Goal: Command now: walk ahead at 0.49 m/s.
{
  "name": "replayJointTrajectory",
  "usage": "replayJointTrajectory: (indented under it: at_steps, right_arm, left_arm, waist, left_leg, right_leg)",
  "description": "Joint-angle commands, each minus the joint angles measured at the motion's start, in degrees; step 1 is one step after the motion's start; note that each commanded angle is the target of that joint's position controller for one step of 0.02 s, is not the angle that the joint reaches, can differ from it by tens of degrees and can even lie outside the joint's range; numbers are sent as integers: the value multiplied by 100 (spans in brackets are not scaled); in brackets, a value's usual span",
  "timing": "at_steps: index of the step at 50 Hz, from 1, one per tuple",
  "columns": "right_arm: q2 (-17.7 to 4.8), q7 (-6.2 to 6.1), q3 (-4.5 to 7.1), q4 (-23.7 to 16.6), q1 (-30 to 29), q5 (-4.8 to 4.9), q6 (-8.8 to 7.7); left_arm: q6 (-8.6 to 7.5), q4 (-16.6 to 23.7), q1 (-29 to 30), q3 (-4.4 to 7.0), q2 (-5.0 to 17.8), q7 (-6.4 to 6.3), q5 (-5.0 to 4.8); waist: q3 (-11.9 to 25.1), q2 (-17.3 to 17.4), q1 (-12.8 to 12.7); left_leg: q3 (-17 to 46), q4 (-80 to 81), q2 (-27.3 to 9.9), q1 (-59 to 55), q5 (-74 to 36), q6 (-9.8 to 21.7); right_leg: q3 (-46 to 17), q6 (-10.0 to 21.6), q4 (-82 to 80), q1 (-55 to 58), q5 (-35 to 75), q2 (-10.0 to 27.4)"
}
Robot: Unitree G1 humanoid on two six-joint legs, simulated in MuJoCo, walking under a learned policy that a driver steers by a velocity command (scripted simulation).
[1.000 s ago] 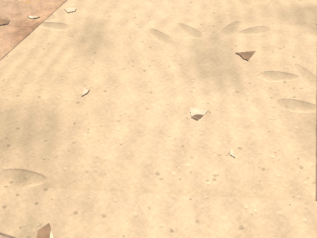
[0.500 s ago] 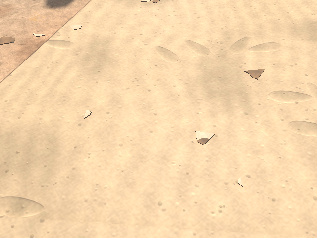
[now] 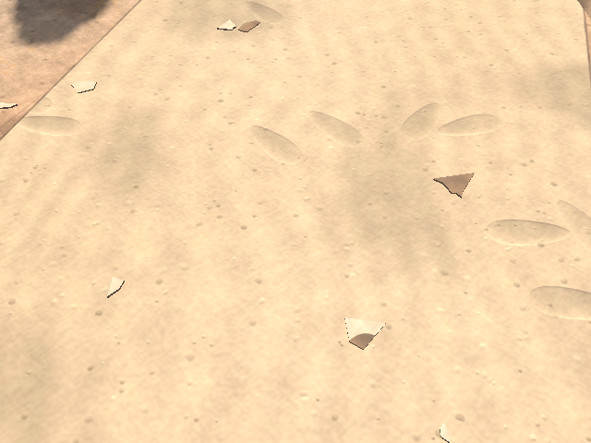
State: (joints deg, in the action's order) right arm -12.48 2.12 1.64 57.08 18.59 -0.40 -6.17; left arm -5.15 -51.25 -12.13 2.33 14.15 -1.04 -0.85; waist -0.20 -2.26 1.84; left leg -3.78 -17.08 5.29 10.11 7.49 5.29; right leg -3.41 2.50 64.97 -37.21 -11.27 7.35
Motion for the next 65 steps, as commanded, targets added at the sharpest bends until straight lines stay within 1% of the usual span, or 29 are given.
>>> replayJointTrajectory:
  at_steps: [1, 5, 7, 12, 14, 15, 16, 17, 18, 19, 20, 21, 22, 24, 27, 32, 38, 40, 42, 43, 44, 45, 46, 48, 49, 51, 55, 59, 65]
  right_arm:
    - [-775, -127, 121, -322, -242, 19, -109]
    - [-1015, -213, 176, -212, 177, 83, -84]
    - [-918, -234, 163, -67, 446, 140, -67]
    - [-1009, -272, 234, 35, 719, 141, 79]
    - [-1078, -239, 260, -26, 520, 133, 132]
    - [-1040, -208, 238, -82, 361, 127, 162]
    - [-711, -142, 163, 53, 1068, 198, 201]
    - [-624, -133, 88, 23, 895, 201, 209]
    - [-623, -141, 27, -157, 517, 228, 111]
    - [-730, -205, 40, -396, 315, 184, -34]
    - [-981, -265, 133, -533, -200, 210, -94]
    - [-850, -284, 125, -577, -267, 267, -128]
    - [-689, -301, 122, -567, -260, 206, -127]
    - [-537, -317, 153, -497, -155, 148, -69]
    - [-437, -262, 178, -605, -464, 118, -52]
    - [-312, -114, 142, -890, -1659, 104, -181]
    - [-617, 19, 175, -1117, -2087, 108, -183]
    - [-705, 15, 225, -980, -1667, 85, -211]
    - [-950, -61, 375, -444, -72, 16, -192]
    - [-1275, -48, 399, -255, 710, -79, -170]
    - [-1176, -24, 331, -277, 922, -5, -108]
    - [-1299, -26, 443, -210, 895, 134, -75]
    - [-1051, -52, 369, -420, 339, 129, -61]
    - [-845, -40, 235, -624, -506, 6, -73]
    - [-766, -25, 218, -614, -637, -15, -71]
    - [-760, -56, 215, -521, -551, -10, -62]
    - [-1013, -208, 303, -391, -182, 37, -22]
    - [-1027, -238, 313, -216, 147, 138, 21]
    - [-1138, -231, 365, 12, 390, 190, 133]
  left_arm:
    - [9, 275, -128, 95, 313, -42, 82]
    - [-84, 443, 654, 62, 197, 49, 22]
    - [-113, 529, 930, 73, 259, 124, -22]
    - [-223, 844, 1509, 73, 397, 347, -67]
    - [-249, 766, 1121, 128, 539, 369, -77]
    - [-273, 552, 418, 235, 717, 360, -57]
    - [-292, 388, 408, 296, 761, 379, -27]
    - [-300, 237, -356, 385, 783, 391, 10]
    - [-261, -66, -1414, 455, 965, 356, 111]
    - [-247, -29, -1262, 364, 979, 366, 85]
    - [-227, 18, -910, 309, 847, 361, 90]
    - [-235, 122, -455, 287, 834, 341, 112]
    - [-265, 136, -233, 252, 689, 348, 85]
    - [-293, 40, -235, 213, 452, 342, 91]
    - [-350, -187, -639, 217, 498, 237, 57]
    - [-245, -297, -823, 207, 628, 39, 20]
    - [-205, -617, -1233, 276, 660, -37, -83]
    - [-123, -638, -1252, 312, 711, -30, -30]
    - [-55, -529, -1003, 257, 577, 47, 89]
    - [-115, -451, -1305, 60, -72, 112, 191]
    - [-193, -614, -1996, -14, -92, 115, 71]
    - [-247, -565, -1913, 32, 225, 116, -202]
    - [-255, -293, -1124, 110, 610, 71, -241]
    - [-125, -137, -667, 199, 660, 4, -48]
    - [-47, -158, -748, 193, 493, 10, 31]
    - [39, -149, -703, 167, 222, -3, 25]
    - [35, 101, 165, 150, 194, 0, 85]
    - [20, 268, 885, 117, 203, 67, 17]
    - [-60, 512, 1346, 123, 434, 197, -37]
  waist:
    - [-354, 423, -266]
    - [-206, 470, 20]
    - [-328, 511, 137]
    - [-403, 457, 262]
    - [-253, 549, 5]
    - [119, 464, -387]
    - [522, 79, -65]
    - [892, -127, -546]
    - [1568, -845, -1068]
    - [1518, -1156, -890]
    - [912, -517, -786]
    - [447, -348, -557]
    - [180, -283, -408]
    - [99, -270, -236]
    - [92, -103, -204]
    - [-450, -140, -455]
    - [-672, 67, -450]
    - [-390, 236, -245]
    - [507, 488, 510]
    - [1162, 1848, 483]
    - [1734, 1783, 336]
    - [1849, 1520, 391]
    - [1321, 769, 341]
    - [650, 238, -57]
    - [493, 297, -216]
    - [222, 539, -284]
    - [79, 526, -87]
    - [-74, 578, 106]
    - [-238, 698, 103]
  left_leg:
    - [1192, 1212, -1565, 622, -457, 923]
    - [801, 1090, -1420, 278, -651, 716]
    - [899, 827, -1569, -359, -513, 706]
    - [1206, 71, -2037, -1304, -498, 654]
    - [1151, -427, -1984, -1157, -1304, 530]
    - [941, -1273, -1699, -942, -2119, 411]
    - [601, -1995, -1223, -480, -2357, 188]
    - [342, -3219, -916, 796, -1723, -161]
    - [238, -5053, -563, 1973, -312, -390]
    - [858, -5912, -440, 2689, 2052, -209]
    - [916, -6041, -652, 2769, 1925, -67]
    - [863, -5738, -836, 2705, 1485, -64]
    - [820, -5345, -1027, 2656, 1252, -107]
    - [749, -4720, -1205, 2379, 908, -135]
    - [729, -4078, -1309, 2677, 282, -191]
    - [318, -1473, -925, 1996, -2050, -245]
    - [734, -640, -963, 1988, -2145, -41]
    - [642, -542, -827, 1486, -1796, 20]
    - [477, -636, -774, -637, -2198, 238]
    - [1869, -1197, -2044, -2800, -3731, 955]
    - [2914, -1343, -2554, -3615, -3968, 1407]
    - [3420, -840, -2788, -3445, -1686, 1653]
    - [3333, -332, -2533, -2636, -640, 1420]
    - [3087, 155, -2443, -832, -774, 1296]
    - [2851, 348, -2278, -300, -640, 1216]
    - [2264, 707, -1973, 285, -412, 1070]
    - [1579, 988, -1755, 311, -558, 909]
    - [1191, 998, -1617, 104, -355, 705]
    - [1293, 465, -1946, -556, -199, 536]
  right_leg:
    - [-34, -142, -1026, -99, 940, 239]
    - [240, -221, -2565, 481, 2008, -93]
    - [21, -180, -2933, 73, 2240, -8]
    - [-4, 76, -3555, -214, 1293, -91]
    - [219, 222, -3666, 612, 811, -291]
    - [424, 361, -3774, 1620, 806, -505]
    - [584, 364, -4077, 2709, 1235, -734]
    - [-268, 607, -4169, 4118, 723, -257]
    - [-1760, 1063, -4431, 5425, 93, 728]
    - [-2880, 1228, -4724, 5479, 539, 1184]
    - [-2496, 1053, -4887, 4685, 822, 1077]
    - [-1994, 1113, -5011, 3987, 1561, 1022]
    - [-1592, 1109, -5127, 3615, 2175, 861]
    - [-1038, 990, -5368, 3323, 2598, 512]
    - [-796, 1077, -5519, 3497, 3448, 582]
    - [-119, 891, -5936, 2629, 1796, 41]
    - [-323, 684, -5497, 3575, 1211, 498]
    - [-262, 594, -4739, 3860, 2056, 439]
    - [125, 350, -2536, 3080, 2670, -217]
    - [345, 20, -192, 998, -1298, -1071]
    - [-400, -37, 1078, -32, -2542, -1216]
    - [-554, 8, 1511, -660, -2167, -940]
    - [-270, -5, 1305, -826, -1575, -558]
    - [-181, -130, 912, -270, -967, -148]
    - [-226, -151, 535, 35, -859, -19]
    - [-113, -157, -196, 291, -715, 75]
    - [62, -154, -1737, 226, 494, 24]
    - [218, -185, -2848, 477, 1287, -209]
    - [330, 19, -3556, 793, 634, -344]
